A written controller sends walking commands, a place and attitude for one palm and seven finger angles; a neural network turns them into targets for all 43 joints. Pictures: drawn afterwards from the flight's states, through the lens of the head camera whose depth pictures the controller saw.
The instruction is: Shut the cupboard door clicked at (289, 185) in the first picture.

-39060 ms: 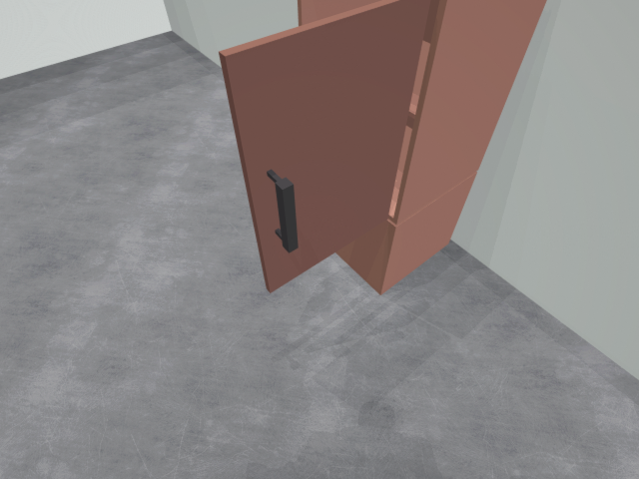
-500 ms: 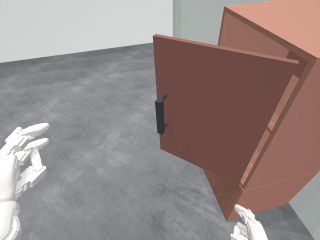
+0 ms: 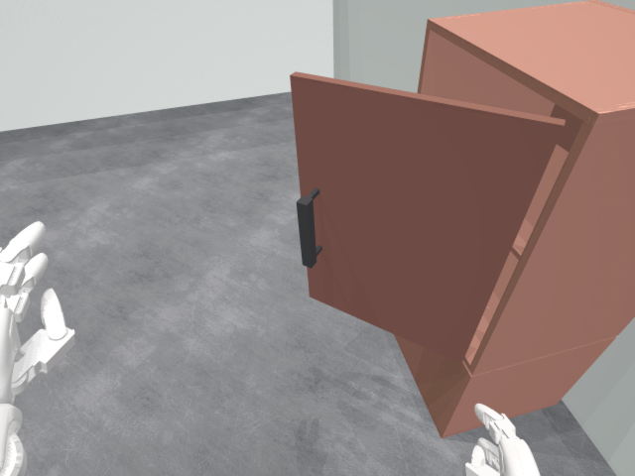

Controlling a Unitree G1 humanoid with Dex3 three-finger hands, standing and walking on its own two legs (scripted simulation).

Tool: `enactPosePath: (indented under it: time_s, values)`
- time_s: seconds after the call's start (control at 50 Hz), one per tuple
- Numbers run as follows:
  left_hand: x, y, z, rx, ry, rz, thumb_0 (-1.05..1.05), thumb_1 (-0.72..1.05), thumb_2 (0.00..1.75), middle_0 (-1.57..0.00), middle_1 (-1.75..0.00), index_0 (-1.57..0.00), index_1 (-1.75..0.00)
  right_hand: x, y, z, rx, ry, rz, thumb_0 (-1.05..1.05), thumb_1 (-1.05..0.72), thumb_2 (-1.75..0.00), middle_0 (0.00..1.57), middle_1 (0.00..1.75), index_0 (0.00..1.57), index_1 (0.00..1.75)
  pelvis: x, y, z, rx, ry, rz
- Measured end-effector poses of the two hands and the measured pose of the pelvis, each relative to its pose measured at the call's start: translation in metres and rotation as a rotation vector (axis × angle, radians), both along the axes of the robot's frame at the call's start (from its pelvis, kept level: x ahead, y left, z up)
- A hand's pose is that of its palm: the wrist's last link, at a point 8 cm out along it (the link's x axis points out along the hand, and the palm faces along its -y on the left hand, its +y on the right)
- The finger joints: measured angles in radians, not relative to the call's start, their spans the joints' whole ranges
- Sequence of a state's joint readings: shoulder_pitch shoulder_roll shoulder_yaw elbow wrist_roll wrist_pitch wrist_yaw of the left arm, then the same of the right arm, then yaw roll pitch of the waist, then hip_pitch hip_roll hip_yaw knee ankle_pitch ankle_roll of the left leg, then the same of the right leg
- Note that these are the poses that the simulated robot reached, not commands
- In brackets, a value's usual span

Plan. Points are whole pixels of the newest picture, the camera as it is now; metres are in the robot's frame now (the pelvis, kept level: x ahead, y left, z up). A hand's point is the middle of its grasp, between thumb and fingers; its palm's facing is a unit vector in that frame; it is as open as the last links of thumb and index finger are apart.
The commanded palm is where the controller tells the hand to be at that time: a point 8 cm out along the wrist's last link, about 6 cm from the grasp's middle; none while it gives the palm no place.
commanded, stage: step back with the hand held close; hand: left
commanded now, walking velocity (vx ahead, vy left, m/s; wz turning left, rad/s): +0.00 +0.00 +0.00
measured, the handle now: (312, 228) +0.61 +0.10 -0.06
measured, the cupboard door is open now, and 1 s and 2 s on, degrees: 46 46 46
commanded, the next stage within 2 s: stop stepping back and stand still in 1.40 s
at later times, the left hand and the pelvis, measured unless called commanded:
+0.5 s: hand (24, 362) +0.16 +0.30 +0.16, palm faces +0.40 -0.77 -0.50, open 7.4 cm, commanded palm +0.10 +0.33 +0.17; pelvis -0.04 +0.03 -0.01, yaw -1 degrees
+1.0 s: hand out of the picture +0.08 +0.28 +0.17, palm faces +0.49 -0.77 -0.41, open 7.5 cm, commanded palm +0.01 +0.32 +0.17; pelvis -0.12 +0.02 -0.02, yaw +1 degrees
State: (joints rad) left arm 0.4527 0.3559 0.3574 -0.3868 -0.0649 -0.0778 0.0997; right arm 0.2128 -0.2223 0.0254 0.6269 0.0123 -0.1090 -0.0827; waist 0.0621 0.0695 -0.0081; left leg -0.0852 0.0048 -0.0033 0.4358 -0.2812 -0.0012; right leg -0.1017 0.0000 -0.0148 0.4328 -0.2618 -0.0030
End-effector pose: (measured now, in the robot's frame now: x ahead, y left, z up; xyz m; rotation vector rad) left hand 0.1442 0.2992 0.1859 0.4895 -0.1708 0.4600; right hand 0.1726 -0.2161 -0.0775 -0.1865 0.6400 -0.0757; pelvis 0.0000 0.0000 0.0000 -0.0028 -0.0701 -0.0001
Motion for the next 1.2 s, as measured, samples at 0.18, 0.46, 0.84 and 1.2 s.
enactPosePath:
  time_s: [0.18, 0.46, 0.84, 1.2]
  values:
    - [0.002, 0.007, -0.011, 0.024, 0.049, 0.000, 0.02, 0.89, 0.90, -0.21, -0.30, -0.21, -0.30, -0.011, -0.008, -0.009, -0.009, 0.073, -0.029, 0.01, -0.90, -0.90, 0.20, 0.30, 0.21, 0.30, -0.008, 0.005, -0.001, -0.017, 0.061, 0.008]
    - [-0.016, 0.030, -0.002, 0.112, 0.020, -0.079, 0.02, 0.89, 0.90, -0.21, -0.30, -0.21, -0.30, -0.048, -0.003, 0.002, -0.070, 0.100, -0.124, 0.01, -0.90, -0.90, 0.20, 0.30, 0.20, 0.30, -0.037, 0.027, -0.006, -0.003, 0.077, -0.019]
    - [-0.096, 0.025, -0.013, 0.116, -0.158, -0.024, 0.02, 0.89, 0.90, -0.21, -0.30, -0.21, -0.30, -0.117, 0.003, -0.012, -0.099, 0.078, -0.030, 0.01, -0.90, -0.90, 0.20, 0.30, 0.21, 0.30, -0.100, 0.017, -0.026, -0.023, 0.036, 0.020]
    - [-0.147, 0.027, -0.002, 0.242, -0.147, -0.057, 0.02, 0.89, 0.90, -0.21, -0.30, -0.21, -0.30, -0.175, -0.009, -0.021, -0.110, 0.129, -0.053, 0.01, -0.90, -0.90, 0.20, 0.30, 0.21, 0.30, -0.146, 0.010, -0.030, -0.048, 0.087, 0.088]
